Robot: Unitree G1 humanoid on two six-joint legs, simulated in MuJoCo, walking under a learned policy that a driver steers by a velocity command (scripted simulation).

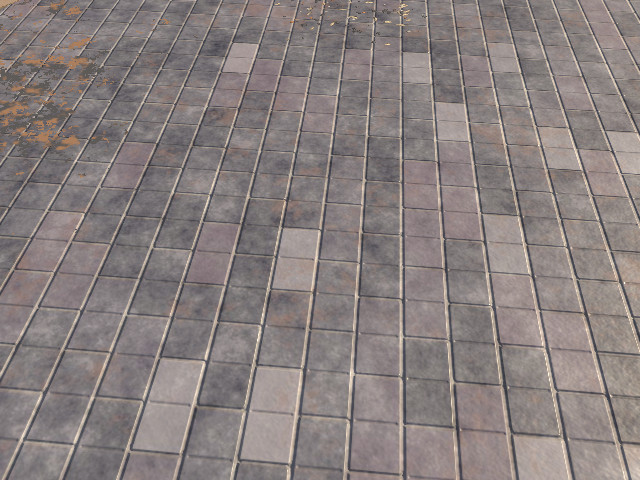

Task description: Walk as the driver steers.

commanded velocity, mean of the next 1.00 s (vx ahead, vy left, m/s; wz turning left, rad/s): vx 0.44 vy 0.00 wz -0.33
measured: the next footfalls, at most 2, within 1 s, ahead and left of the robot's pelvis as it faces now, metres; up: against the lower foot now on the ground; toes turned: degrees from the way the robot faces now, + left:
right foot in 0.56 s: +0.42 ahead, -0.11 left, +0.00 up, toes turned -11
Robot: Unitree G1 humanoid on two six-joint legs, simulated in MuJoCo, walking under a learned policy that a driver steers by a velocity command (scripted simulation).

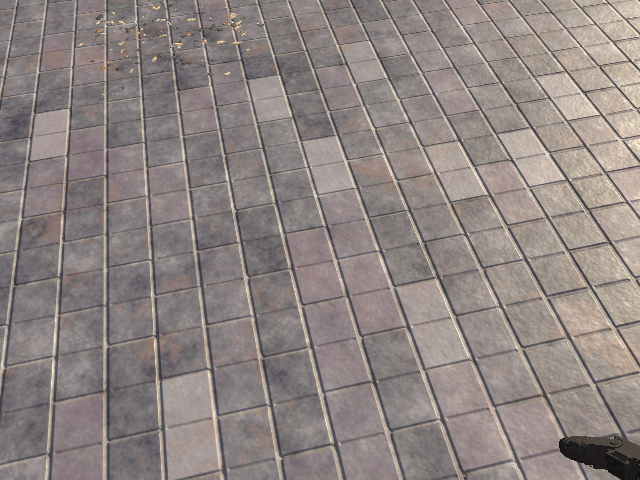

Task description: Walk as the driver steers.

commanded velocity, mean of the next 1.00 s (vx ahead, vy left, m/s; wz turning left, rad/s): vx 0.29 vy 0.00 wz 0.16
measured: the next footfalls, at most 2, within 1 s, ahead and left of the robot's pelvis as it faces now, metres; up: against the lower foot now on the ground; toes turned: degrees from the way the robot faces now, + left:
left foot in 0.04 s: +0.21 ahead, +0.14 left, +0.00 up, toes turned -6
right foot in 0.50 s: +0.42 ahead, -0.14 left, +0.00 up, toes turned -2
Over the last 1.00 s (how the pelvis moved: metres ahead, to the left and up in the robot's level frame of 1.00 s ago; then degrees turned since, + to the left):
0.50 -0.04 0.00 -23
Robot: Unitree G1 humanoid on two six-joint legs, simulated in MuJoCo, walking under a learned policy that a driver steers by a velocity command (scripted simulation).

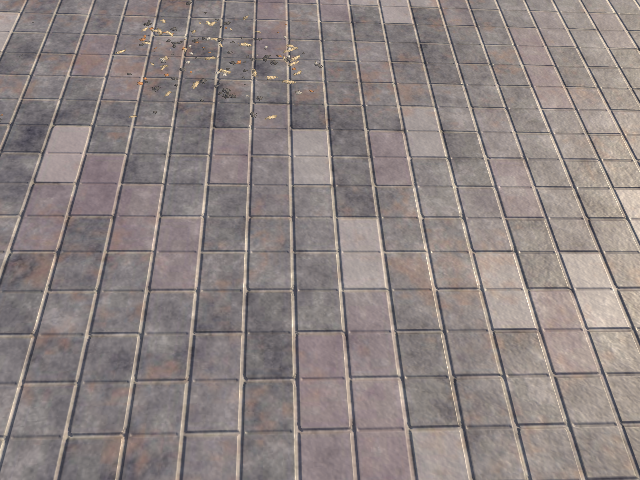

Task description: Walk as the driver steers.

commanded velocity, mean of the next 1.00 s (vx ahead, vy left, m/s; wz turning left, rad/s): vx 0.12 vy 0.00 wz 0.59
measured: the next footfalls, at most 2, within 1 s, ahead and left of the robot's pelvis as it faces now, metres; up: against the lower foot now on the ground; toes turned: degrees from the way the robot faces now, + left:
right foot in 0.38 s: +0.09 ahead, -0.13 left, +0.00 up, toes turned +18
left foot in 0.82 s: -0.01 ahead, +0.12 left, +0.00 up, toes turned +32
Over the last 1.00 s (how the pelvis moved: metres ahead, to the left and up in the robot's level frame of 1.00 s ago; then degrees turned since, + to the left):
0.34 0.01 -0.01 15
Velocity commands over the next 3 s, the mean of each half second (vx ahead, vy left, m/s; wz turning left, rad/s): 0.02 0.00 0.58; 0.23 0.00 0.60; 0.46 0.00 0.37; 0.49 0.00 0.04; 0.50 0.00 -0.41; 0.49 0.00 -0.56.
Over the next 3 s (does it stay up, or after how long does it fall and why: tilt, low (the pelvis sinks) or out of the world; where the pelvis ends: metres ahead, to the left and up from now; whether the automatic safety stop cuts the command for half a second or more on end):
stays up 0.94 0.76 0.01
